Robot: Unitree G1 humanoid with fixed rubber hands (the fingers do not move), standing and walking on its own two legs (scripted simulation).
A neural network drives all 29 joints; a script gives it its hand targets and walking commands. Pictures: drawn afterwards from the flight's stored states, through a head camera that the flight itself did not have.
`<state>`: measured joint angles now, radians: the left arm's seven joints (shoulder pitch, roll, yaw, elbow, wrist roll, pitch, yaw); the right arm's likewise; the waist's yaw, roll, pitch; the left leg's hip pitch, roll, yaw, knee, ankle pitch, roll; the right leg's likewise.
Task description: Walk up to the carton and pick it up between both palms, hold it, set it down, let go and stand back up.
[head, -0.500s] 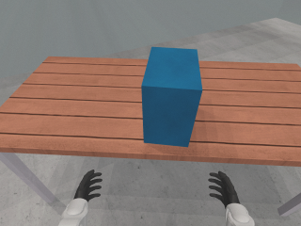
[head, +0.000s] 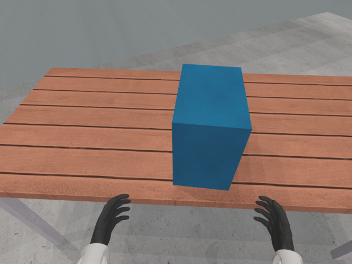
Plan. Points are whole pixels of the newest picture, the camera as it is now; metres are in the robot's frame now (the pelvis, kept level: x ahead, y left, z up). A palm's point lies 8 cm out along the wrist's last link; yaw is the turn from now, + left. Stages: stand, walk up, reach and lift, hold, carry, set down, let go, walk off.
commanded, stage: reach and lift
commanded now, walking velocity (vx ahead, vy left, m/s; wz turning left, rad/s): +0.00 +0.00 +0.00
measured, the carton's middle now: (205, 127) +0.48 -0.05 +0.02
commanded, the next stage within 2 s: none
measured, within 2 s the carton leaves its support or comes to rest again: neither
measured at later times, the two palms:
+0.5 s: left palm (115, 196) +0.26 +0.17 +0.03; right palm (286, 207) +0.24 -0.21 +0.03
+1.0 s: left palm (122, 152) +0.34 +0.16 +0.08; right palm (284, 165) +0.32 -0.21 +0.07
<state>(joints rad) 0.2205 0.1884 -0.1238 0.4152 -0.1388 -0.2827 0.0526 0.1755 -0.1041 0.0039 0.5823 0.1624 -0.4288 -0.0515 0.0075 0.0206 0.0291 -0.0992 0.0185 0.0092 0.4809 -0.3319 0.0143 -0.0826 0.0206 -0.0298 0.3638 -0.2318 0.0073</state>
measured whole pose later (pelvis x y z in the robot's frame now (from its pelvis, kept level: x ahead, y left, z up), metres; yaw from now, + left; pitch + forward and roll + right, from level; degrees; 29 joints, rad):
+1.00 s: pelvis -0.04 -0.01 +0.00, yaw -1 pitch +4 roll -1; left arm -0.47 0.22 0.04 0.36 -0.20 0.31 0.06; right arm -0.42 -0.15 -0.08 0.41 0.19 0.13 -0.17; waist -0.01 0.01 0.04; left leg -0.28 0.02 0.02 0.43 -0.22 0.01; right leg -0.29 0.02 0.00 0.35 -0.14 -0.01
